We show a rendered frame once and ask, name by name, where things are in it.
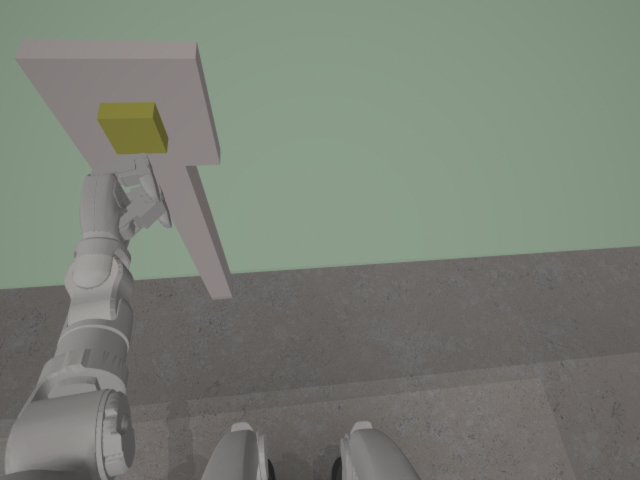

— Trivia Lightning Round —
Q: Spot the robot left hand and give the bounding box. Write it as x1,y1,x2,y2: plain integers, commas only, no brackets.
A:
80,153,172,248

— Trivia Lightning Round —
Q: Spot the robot left upper arm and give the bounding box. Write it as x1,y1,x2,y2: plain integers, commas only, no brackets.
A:
0,389,135,480

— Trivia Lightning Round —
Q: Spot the right robot thigh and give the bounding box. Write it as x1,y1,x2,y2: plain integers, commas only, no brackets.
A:
340,429,421,480

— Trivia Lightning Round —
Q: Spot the left robot shin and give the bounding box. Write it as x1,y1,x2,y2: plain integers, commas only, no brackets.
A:
231,422,256,434

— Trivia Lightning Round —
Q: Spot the left robot forearm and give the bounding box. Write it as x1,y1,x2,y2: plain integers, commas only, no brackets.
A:
4,237,134,475

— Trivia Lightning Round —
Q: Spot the panel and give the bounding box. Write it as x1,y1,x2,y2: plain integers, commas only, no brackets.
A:
15,40,233,300

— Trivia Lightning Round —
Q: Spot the button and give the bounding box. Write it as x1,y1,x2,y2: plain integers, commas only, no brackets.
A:
97,102,168,154

